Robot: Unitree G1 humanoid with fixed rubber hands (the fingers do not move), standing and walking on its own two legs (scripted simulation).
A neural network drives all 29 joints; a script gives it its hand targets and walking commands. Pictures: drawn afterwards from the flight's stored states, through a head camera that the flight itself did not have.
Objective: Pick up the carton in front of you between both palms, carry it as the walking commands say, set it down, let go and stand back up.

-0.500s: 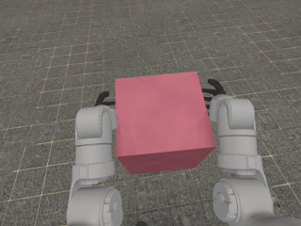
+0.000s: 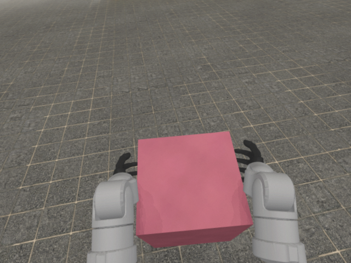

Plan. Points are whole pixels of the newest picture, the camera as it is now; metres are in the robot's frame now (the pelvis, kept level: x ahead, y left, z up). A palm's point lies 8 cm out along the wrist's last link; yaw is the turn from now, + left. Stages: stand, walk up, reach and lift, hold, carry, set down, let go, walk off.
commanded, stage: carry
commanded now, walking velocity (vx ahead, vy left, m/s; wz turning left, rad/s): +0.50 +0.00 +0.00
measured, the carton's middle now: (188, 195) +0.31 -0.01 -0.01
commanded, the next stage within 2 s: none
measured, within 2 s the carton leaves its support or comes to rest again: neither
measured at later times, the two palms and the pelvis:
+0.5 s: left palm (119, 108) +0.57 +0.18 +0.08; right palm (210, 98) +0.57 -0.10 +0.10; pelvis +0.29 +0.04 +0.01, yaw -2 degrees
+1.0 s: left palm (142, 66) +0.87 +0.14 +0.07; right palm (209, 59) +0.89 -0.15 +0.07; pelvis +0.59 -0.01 +0.02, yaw +2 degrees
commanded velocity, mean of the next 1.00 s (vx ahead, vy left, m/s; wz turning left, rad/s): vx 0.50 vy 0.00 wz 0.00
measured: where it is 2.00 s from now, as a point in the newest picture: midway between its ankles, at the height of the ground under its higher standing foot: (180, 175)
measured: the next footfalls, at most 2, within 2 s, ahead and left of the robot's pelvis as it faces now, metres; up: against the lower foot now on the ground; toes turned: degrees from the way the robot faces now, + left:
left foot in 0.38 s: +0.38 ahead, +0.14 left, +0.00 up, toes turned +11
right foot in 0.82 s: +0.66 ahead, -0.10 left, +0.00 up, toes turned -12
